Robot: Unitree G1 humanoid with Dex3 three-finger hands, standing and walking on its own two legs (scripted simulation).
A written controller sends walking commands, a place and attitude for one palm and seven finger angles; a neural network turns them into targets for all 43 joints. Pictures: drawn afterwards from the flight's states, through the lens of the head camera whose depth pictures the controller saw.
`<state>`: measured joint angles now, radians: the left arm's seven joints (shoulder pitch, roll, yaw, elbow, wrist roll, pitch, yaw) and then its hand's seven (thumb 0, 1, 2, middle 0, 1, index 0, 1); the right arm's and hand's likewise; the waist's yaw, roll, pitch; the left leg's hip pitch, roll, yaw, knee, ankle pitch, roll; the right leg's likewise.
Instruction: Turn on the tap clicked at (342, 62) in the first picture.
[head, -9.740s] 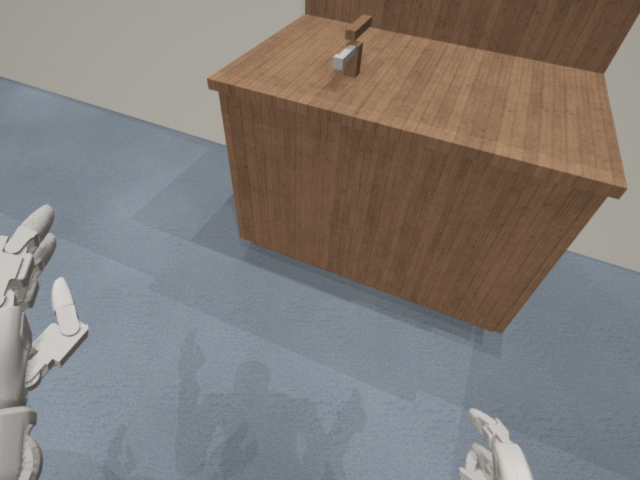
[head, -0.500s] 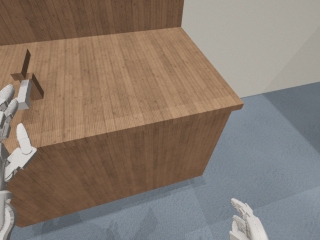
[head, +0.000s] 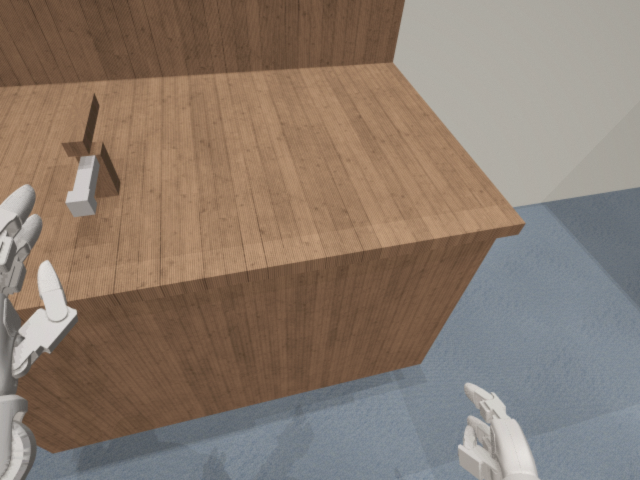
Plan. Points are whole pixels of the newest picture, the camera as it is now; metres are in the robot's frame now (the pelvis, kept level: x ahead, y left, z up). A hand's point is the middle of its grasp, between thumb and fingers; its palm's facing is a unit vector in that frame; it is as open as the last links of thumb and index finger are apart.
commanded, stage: shuffle to correct the standing spot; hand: left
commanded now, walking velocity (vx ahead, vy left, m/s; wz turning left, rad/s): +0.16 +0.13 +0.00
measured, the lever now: (81, 203) +0.43 +0.38 +0.08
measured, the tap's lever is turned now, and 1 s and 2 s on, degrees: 0 0 0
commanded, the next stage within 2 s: come to a stop and stand still in 0.84 s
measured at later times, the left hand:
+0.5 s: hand (47, 290) +0.23 +0.28 +0.17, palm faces +0.42 -0.85 -0.32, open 7.4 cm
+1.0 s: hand (23, 232) +0.29 +0.34 +0.17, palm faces +0.41 -0.84 -0.35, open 7.4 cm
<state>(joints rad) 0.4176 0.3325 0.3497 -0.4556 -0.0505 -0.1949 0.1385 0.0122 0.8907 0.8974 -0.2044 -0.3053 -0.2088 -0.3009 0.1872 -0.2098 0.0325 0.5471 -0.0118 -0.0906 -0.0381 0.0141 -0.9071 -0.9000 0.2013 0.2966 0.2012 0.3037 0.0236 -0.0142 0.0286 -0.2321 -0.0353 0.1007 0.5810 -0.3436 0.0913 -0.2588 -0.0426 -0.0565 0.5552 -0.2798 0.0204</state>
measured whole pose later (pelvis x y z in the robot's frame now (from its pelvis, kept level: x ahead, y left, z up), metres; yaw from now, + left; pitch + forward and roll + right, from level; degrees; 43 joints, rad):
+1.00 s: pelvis +0.07 +0.10 -0.01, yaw -3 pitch -3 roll +0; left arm 0.44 0.35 0.38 -0.52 -0.05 -0.20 0.16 0.01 0.89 0.90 -0.21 -0.31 -0.21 -0.30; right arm 0.20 -0.24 -0.03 0.61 0.01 -0.10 -0.07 0.02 -0.91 -0.90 0.20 0.30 0.20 0.30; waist 0.02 -0.03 0.09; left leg -0.30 0.06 0.05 0.63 -0.26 0.00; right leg -0.27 -0.08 -0.06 0.71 -0.40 0.02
